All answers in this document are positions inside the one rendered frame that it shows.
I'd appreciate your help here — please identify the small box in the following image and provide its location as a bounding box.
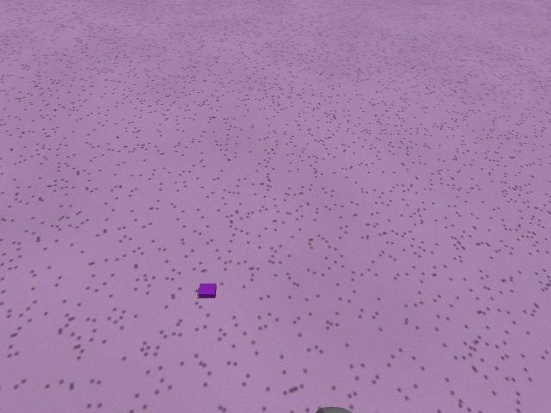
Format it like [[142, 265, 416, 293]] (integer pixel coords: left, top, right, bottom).
[[199, 284, 217, 298]]

